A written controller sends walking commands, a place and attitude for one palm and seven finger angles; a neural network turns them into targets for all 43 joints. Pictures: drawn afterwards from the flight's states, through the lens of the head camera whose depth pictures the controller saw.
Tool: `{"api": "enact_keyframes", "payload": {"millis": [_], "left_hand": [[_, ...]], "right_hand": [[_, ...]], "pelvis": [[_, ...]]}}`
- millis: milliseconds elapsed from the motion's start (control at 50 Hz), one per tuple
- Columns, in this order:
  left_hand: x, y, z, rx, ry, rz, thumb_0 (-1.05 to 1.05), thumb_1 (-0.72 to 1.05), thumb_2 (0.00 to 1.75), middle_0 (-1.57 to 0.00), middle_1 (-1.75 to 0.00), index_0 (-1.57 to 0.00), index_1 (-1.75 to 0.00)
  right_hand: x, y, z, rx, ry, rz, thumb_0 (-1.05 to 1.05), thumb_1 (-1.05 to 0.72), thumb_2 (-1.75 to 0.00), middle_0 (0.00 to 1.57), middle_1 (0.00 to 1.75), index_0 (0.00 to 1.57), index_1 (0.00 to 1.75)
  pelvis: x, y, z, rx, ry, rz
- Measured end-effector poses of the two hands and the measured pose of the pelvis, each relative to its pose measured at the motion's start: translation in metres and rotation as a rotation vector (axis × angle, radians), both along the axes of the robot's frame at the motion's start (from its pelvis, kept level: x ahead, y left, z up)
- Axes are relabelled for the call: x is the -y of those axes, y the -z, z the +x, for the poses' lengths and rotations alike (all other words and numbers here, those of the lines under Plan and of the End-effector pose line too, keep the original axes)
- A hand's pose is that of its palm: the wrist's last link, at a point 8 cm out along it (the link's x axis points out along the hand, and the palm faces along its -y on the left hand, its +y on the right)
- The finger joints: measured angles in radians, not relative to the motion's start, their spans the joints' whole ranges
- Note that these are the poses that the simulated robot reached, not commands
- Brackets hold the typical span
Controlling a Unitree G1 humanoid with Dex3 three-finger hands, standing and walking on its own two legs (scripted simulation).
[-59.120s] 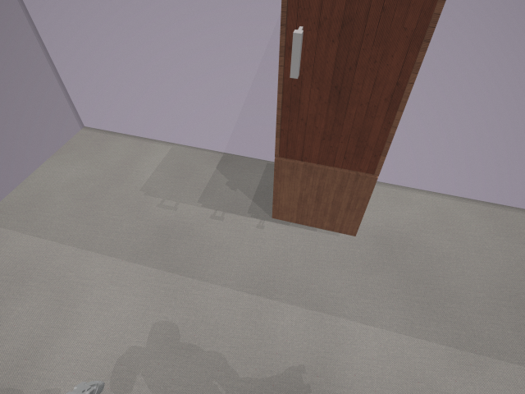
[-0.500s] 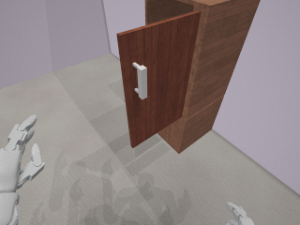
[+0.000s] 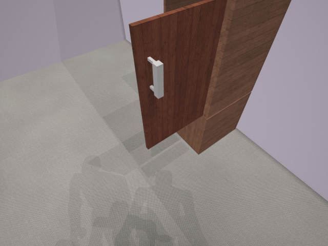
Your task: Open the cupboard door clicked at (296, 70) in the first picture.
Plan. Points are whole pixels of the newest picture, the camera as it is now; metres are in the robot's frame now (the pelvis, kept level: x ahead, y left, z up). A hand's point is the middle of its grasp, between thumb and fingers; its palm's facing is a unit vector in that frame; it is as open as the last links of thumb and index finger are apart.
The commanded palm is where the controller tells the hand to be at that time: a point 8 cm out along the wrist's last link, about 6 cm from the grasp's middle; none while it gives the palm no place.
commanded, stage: let the arm hang, fingers relaxed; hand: left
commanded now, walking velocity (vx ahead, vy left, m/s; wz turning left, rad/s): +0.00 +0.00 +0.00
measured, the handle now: (154, 77) +0.59 +0.07 +0.08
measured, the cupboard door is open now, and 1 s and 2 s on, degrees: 91 91 91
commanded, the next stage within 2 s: look to check the result in 0.54 s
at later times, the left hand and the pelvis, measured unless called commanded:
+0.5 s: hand out of the picture +0.02 +0.18 -0.17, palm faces +0.01 -0.98 -0.22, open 7.4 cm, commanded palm none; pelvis +0.01 +0.00 +0.00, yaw +0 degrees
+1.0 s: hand out of the picture +0.07 +0.21 -0.16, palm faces -0.01 -0.95 -0.30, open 7.4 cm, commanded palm none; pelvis +0.02 -0.01 +0.00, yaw +0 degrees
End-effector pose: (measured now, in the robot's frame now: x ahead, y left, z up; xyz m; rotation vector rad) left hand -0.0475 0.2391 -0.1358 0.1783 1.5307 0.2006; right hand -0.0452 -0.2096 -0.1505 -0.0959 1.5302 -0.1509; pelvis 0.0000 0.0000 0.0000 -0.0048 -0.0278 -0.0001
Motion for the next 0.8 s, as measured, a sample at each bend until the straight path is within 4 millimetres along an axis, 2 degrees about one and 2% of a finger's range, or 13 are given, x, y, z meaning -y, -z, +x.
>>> {"api": "enact_keyframes", "payload": {"millis": [100, 260, 420, 600, 800], "left_hand": [[0.003, -0.001, 0.004, 0.016, 0.0, -0.001, 0.0, 0.92, 0.9, -0.2, -0.3, -0.2, -0.3], [0.015, 0.004, 0.034, 0.103, 0.017, -0.029, 0.0, 0.91, 0.9, -0.2, -0.3, -0.2, -0.3], [0.018, 0.005, 0.057, 0.152, 0.035, -0.033, 0.01, 0.91, 0.9, -0.2, -0.3, -0.2, -0.3], [0.005, -0.001, 0.073, 0.166, 0.049, 0.001, 0.01, 0.91, 0.9, -0.2, -0.3, -0.2, -0.3], [-0.01, -0.008, 0.093, 0.192, 0.07, 0.045, 0.01, 0.9, 0.9, -0.2, -0.3, -0.2, -0.3]], "right_hand": [[-0.009, 0.004, 0.005, 0.019, 0.003, 0.023, 0.0, -0.9, -0.9, 0.2, 0.3, 0.2, 0.3], [-0.011, 0.006, 0.03, 0.095, -0.002, 0.025, 0.0, -0.9, -0.9, 0.2, 0.3, 0.2, 0.3], [0.004, 0.003, 0.043, 0.125, -0.003, -0.009, 0.01, -0.91, -0.9, 0.2, 0.3, 0.2, 0.3], [0.023, 0.0, 0.055, 0.132, -0.017, -0.039, 0.0, -0.91, -0.9, 0.2, 0.3, 0.19, 0.3], [0.044, -0.005, 0.079, 0.161, -0.042, -0.071, 0.0, -0.9, -0.9, 0.2, 0.3, 0.2, 0.3]], "pelvis": [[-0.003, 0.0, -0.001, 0.003, 0.001, 0.005], [-0.004, 0.0, -0.001, 0.003, 0.004, 0.009], [-0.001, 0.0, 0.003, 0.003, 0.005, 0.011], [0.003, -0.002, 0.009, 0.007, 0.004, 0.01], [0.007, -0.003, 0.014, 0.011, 0.002, 0.008]]}}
